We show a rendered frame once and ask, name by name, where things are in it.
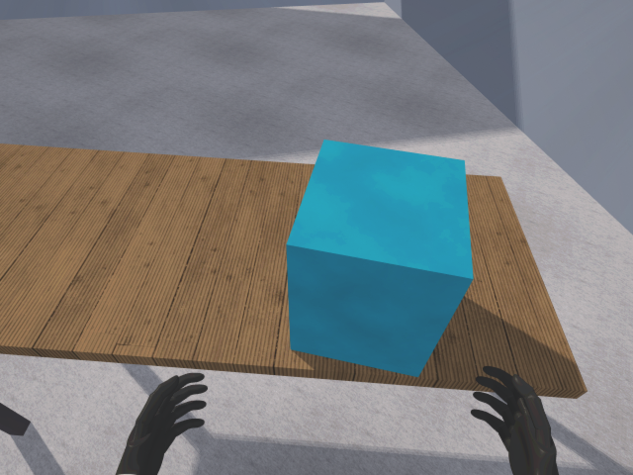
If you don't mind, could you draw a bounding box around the right robot hand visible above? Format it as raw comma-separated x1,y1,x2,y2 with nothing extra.
471,366,559,475

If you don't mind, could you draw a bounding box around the left robot hand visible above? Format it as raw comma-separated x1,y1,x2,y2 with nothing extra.
116,373,208,475

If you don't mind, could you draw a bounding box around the carton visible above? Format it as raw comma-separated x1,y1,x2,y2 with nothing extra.
286,140,474,377

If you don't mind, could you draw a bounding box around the table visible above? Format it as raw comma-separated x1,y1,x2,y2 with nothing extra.
0,143,588,435

